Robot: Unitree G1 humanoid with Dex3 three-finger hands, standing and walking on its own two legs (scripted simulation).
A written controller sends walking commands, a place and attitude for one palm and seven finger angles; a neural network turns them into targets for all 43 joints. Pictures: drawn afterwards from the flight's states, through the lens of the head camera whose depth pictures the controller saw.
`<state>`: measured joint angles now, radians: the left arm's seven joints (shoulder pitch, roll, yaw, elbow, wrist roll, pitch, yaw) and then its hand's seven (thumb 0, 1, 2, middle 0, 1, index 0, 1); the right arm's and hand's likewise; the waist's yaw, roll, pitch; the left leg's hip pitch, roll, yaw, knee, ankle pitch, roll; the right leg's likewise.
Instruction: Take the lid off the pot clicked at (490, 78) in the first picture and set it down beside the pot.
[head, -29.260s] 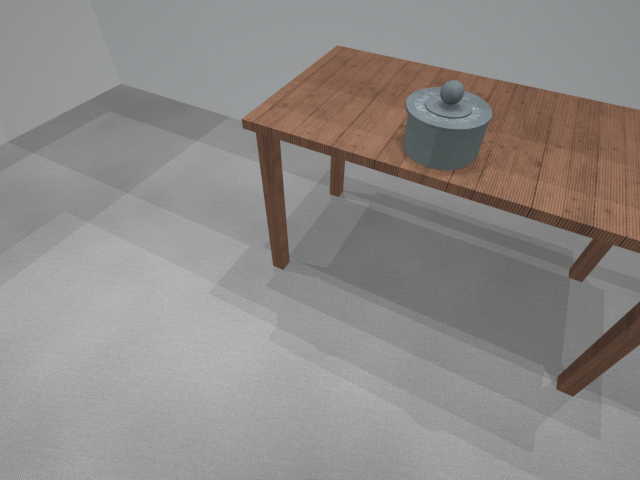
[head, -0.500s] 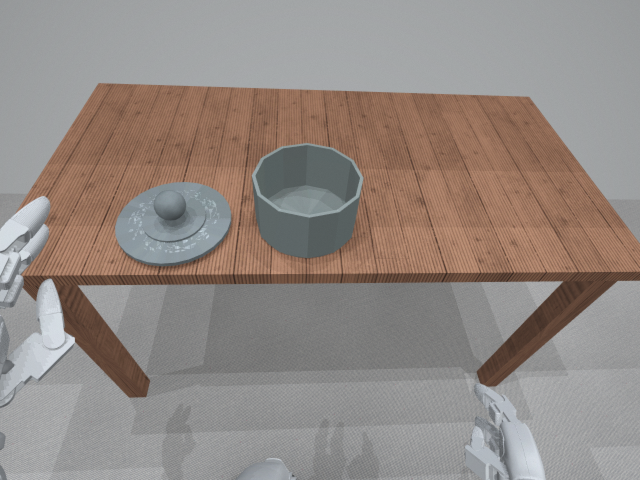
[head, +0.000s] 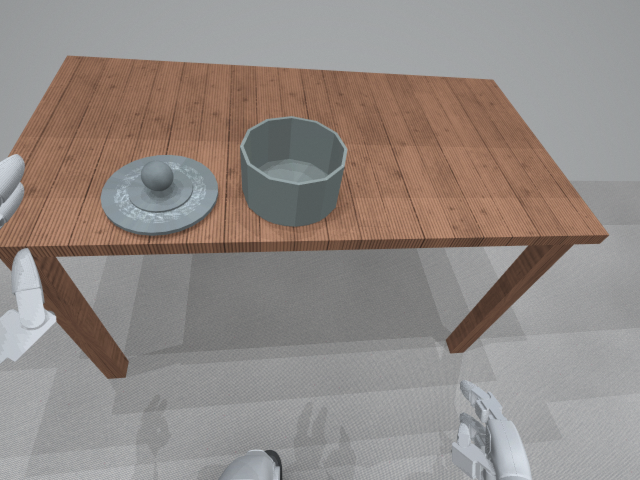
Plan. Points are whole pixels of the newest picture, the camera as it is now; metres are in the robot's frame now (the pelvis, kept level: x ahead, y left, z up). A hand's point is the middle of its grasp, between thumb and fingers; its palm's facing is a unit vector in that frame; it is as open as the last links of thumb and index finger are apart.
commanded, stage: step back with the hand held close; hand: left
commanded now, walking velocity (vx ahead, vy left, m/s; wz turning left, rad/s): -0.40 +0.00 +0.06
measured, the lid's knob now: (157, 175) +0.58 +0.32 -0.03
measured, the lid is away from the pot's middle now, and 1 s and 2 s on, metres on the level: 0.24 0.24 0.24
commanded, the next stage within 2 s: stop stepping back and stand still in 0.26 s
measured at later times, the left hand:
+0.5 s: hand out of the picture +0.07 +0.26 +0.16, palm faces +0.16 -0.88 -0.44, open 7.4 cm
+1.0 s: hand out of the picture -0.04 +0.30 +0.18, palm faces +0.24 -0.87 -0.44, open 7.4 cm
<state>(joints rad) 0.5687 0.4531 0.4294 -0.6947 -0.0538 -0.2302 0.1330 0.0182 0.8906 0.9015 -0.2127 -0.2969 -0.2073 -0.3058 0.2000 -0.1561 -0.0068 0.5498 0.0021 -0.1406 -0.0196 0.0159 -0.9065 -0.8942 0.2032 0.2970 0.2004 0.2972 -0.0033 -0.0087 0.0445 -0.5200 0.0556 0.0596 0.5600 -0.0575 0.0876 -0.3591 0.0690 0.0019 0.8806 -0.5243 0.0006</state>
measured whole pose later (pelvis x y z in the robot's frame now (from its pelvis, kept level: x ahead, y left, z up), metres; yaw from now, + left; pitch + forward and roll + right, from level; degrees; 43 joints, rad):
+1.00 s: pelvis -0.23 +0.08 +0.00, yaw +0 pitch -1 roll -1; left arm 0.67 0.49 0.37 -0.75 -0.05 -0.17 0.13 0.02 0.89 0.90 -0.21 -0.30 -0.20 -0.31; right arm 0.23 -0.12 0.03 0.55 0.02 -0.15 -0.02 0.02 -0.91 -0.89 0.20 0.30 0.20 0.30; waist -0.04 -0.09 0.01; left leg -0.28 0.05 0.04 0.63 -0.34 0.00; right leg -0.42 0.02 -0.04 0.87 -0.50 -0.01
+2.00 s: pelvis -0.15 +0.11 +0.01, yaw +6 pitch +0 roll +0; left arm 0.22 0.18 0.02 1.01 0.01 0.00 0.04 0.01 0.91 0.90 -0.20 -0.29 -0.19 -0.30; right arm 0.21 -0.16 -0.04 0.96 -0.01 0.00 -0.02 0.01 -0.93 -0.89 0.20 0.30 0.20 0.30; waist 0.00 0.01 0.07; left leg -0.16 0.00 0.07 0.50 -0.34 0.03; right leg -0.19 0.00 0.04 0.51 -0.31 0.01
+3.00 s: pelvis -0.17 +0.11 +0.02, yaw +6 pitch -1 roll +0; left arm 0.25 0.15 0.02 1.09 0.01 0.01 0.04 0.01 0.93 0.90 -0.20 -0.29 -0.20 -0.30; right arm 0.30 -0.12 -0.03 1.07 0.00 0.00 -0.04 0.01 -0.92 -0.89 0.20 0.30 0.20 0.30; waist -0.01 -0.01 0.08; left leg -0.14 0.00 0.08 0.46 -0.30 0.03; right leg -0.17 0.01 0.05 0.46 -0.26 0.01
